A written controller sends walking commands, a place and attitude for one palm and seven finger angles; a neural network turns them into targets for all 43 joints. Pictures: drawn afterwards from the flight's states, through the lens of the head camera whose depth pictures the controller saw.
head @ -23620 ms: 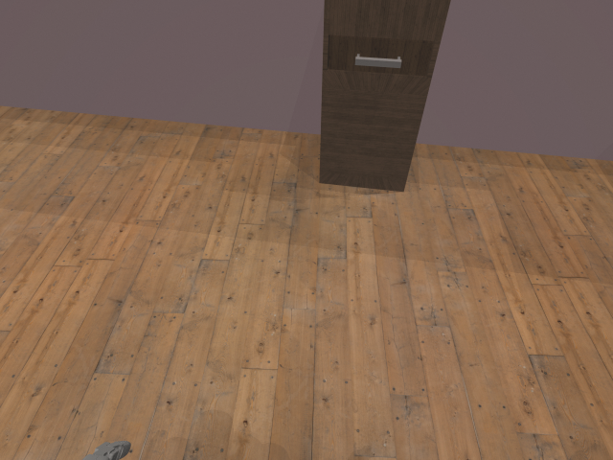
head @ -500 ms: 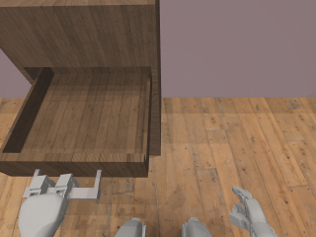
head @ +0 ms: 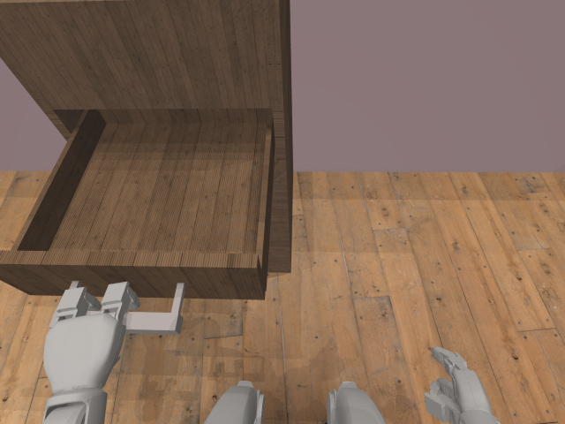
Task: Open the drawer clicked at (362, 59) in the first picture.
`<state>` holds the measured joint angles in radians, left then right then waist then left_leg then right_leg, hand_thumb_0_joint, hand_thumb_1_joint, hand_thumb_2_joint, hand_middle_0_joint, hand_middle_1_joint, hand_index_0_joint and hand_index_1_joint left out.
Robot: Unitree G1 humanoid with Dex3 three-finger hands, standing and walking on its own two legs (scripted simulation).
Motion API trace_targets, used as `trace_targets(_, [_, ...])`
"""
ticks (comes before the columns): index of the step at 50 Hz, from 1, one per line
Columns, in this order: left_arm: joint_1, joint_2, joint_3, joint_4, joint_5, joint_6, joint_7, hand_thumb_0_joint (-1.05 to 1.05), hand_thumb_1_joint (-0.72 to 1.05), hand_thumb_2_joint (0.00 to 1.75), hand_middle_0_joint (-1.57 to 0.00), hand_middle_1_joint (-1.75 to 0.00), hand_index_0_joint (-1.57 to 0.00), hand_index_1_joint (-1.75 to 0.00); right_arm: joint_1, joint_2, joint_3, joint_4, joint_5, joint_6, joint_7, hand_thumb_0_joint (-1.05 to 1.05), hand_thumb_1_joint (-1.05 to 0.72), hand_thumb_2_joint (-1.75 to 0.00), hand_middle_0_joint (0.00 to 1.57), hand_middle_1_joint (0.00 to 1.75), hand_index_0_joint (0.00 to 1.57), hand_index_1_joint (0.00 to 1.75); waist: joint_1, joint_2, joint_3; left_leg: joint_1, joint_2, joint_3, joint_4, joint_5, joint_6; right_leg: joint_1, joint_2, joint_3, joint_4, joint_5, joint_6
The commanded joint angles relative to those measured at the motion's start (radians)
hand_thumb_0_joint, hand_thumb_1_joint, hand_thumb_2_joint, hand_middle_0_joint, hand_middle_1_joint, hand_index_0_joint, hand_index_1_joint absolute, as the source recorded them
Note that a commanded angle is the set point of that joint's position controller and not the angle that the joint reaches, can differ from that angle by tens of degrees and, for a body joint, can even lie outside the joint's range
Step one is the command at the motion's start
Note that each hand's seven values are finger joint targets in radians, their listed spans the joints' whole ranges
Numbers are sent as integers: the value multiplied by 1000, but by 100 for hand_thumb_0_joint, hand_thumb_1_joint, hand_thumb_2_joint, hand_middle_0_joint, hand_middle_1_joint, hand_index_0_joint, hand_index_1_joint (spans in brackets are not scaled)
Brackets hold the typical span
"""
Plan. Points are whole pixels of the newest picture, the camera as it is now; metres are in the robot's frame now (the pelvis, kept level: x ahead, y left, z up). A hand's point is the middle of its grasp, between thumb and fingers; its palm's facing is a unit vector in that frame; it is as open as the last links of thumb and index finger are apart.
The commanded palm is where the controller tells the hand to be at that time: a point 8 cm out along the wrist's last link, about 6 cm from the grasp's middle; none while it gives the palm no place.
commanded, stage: open the thumb to release the handle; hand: left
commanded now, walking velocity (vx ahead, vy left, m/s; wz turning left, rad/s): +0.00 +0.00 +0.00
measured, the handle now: (122, 306) +0.27 +0.25 -0.01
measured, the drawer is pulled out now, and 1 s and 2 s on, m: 0.30 0.30 0.30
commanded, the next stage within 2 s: lift the hand off the handle in 0.34 s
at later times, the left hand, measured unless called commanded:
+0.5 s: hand (110, 353) +0.21 +0.26 -0.03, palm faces -0.02 -0.05 -1.00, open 13.5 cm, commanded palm +0.19 +0.25 +0.02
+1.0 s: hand (103, 346) +0.21 +0.26 -0.01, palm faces -0.03 -0.04 -1.00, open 13.8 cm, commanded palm +0.20 +0.25 +0.04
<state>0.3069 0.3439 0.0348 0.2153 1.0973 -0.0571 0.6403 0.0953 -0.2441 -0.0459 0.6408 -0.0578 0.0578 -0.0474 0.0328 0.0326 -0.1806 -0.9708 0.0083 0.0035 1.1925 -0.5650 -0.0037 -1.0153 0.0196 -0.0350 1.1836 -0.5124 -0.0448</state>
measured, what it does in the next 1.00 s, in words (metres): stands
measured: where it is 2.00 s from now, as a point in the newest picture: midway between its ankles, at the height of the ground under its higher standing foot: outside the picture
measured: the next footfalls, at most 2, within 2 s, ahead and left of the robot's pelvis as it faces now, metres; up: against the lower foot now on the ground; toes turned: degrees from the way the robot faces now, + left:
none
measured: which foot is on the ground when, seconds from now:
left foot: down 0.00-1.00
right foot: down 0.00-1.00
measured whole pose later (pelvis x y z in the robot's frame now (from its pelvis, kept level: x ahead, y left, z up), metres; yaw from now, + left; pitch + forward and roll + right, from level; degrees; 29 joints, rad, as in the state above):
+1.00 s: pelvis +0.01 +0.01 +0.02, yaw +0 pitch +17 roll +0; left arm 0.39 0.34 -0.02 0.12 1.07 0.00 0.57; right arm 0.12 -0.24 -0.03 0.60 -0.05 0.06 -0.04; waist 0.03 0.05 -0.17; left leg -0.84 0.00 0.01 1.09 -0.55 0.00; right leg -0.88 0.02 -0.03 1.08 -0.49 -0.04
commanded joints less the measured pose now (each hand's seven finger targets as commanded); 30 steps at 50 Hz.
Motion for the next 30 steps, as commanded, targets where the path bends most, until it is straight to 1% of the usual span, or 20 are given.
trace_targets(1, [-3,174,86,-118,-26,53,-8,0,27,63,-35,-128,-35,-128,-52,-110,-34,-143,13,-44,-22,0,-90,-90,20,30,20,30,3,-28,-275,175,-41,10,-167,228,33,263,6,49,-228,248,6])
trace_targets(3, [-8,167,67,-112,-31,64,-30,0,13,57,-35,-127,-35,-127,-51,-111,-29,-146,16,-47,-26,0,-90,-90,20,30,20,30,-6,-51,-240,175,-40,11,-181,213,34,265,5,50,-251,227,10])
trace_targets(4, [-26,170,66,-118,-37,61,-41,0,6,54,-34,-126,-34,-126,-54,-114,-26,-145,18,-49,-28,0,-90,-90,20,30,20,30,-11,-38,-238,176,-38,9,-183,211,35,259,4,46,-251,222,8])
trace_targets(6, [-17,179,69,-98,-39,53,-59,0,-8,48,-33,-124,-33,-124,-47,-109,-22,-143,18,-53,-33,0,-90,-90,20,30,20,30,-4,-53,-202,156,-39,11,-188,186,36,265,3,52,-263,190,9])
trace_targets(7, [-44,169,56,-97,-40,45,-65,0,-15,45,-32,-124,-32,-124,-52,-107,-18,-145,17,-56,-35,0,-90,-90,20,30,20,30,-13,-86,-192,136,-40,14,-184,175,38,264,-3,57,-272,179,17])
trace_targets(9, [-44,175,66,-93,-39,20,-77,0,-29,39,-32,-122,-32,-122,-47,-108,-18,-142,15,-63,-35,0,-90,-90,20,30,20,30,-9,-62,-186,138,-38,8,-182,178,39,250,0,53,-262,178,9])
trace_targets(10, [-39,190,82,-106,-33,3,-74,0,-36,36,-31,-122,-31,-122,-49,-105,-18,-144,12,-65,-35,0,-90,-90,20,30,20,30,2,-56,-209,140,-39,13,-177,185,38,248,-4,58,-252,179,12])
trace_targets(12, [-1,168,68,-99,-29,-13,-73,0,-50,30,-30,-120,-30,-120,-44,-101,-20,-148,11,-69,-29,0,-90,-90,20,30,20,30,2,-57,-197,137,-42,12,-169,196,37,244,-2,61,-249,198,9])
trace_targets(13, [-12,160,62,-114,-30,-25,-71,0,-50,30,-30,-120,-30,-120,-39,-101,-25,-147,9,-73,-26,0,-90,-90,20,30,20,30,-2,-42,-201,142,-40,12,-164,197,37,239,-3,62,-246,205,8])
trace_targets(14, [15,179,92,-112,-30,-29,-65,0,-50,30,-30,-120,-30,-120,-38,-105,-25,-149,8,-71,-23,0,-90,-90,20,30,20,30,9,-34,-205,145,-41,5,-167,213,35,236,1,51,-232,216,1])
trace_targets(16, [38,161,77,-140,-21,-41,-52,0,-50,30,-30,-120,-30,-120,-36,-102,-32,-154,3,-70,-15,0,-90,-90,20,30,20,30,9,-20,-225,165,-39,8,-158,233,33,221,2,46,-218,237,1])
trace_targets(18, [60,143,65,-150,-21,-41,-39,0,-50,30,-30,-120,-30,-120,-37,-102,-34,-159,2,-66,-6,0,-90,-90,20,30,20,30,9,-33,-233,164,-40,7,-157,241,32,223,2,40,-214,242,1])
trace_targets(19, [55,160,85,-151,-21,-37,-32,0,-50,30,-30,-120,-30,-120,-41,-106,-33,-158,3,-64,-5,0,-90,-90,20,30,20,30,9,-24,-236,158,-40,4,-154,245,31,219,4,35,-206,246,-2])
trace_targets(21, [31,154,80,-150,-14,-32,-19,0,-50,30,-30,-120,-30,-120,-41,-105,-36,-156,0,-62,-5,0,-90,-90,20,30,20,30,4,-31,-233,157,-39,5,-146,233,32,202,4,38,-205,233,2])
trace_targets(22, [56,124,36,-269,-26,-29,-17,0,-50,30,-30,-120,-30,-120,-47,-103,-36,-182,-2,-63,3,0,-90,-90,20,30,20,30,14,0,-291,210,-39,4,-168,259,30,234,4,34,-210,245,-1])
trace_targets(24, [59,128,34,-268,-24,-3,-6,0,-50,30,-30,-120,-30,-120,-42,-108,-36,-181,0,-59,5,0,-90,-90,20,30,20,30,2,0,-290,242,-38,-1,-173,295,30,227,7,16,-208,272,-4])
trace_targets(26, [39,121,26,-231,-16,17,-4,0,-50,30,-30,-120,-30,-120,-40,-106,-36,-171,0,-54,3,0,-90,-90,20,30,20,30,-14,-50,-252,222,-33,-2,-170,275,31,219,5,17,-218,269,4])
trace_targets(27, [12,141,44,-218,-7,22,1,0,-50,30,-30,-120,-30,-120,-44,-108,-32,-167,-1,-51,0,0,-90,-90,20,30,20,30,-16,-70,-235,208,-32,-3,-170,256,30,205,6,20,-220,249,7])
trace_targets(28, [4,132,38,-204,-1,27,1,0,-50,30,-30,-120,-30,-120,-45,-107,-32,-164,-1,-52,-2,0,-90,-90,20,30,20,30,-15,-65,-219,203,-34,-1,-172,243,31,206,5,20,-227,241,6])
trace_targets(30, [4,136,36,-206,6,32,1,0,-50,30,-30,-120,-30,-120,-54,-103,-25,-167,-1,-49,-5,0,-90,-90,20,30,20,30,-5,-34,-237,214,-36,4,-177,248,30,212,3,23,-223,237,3])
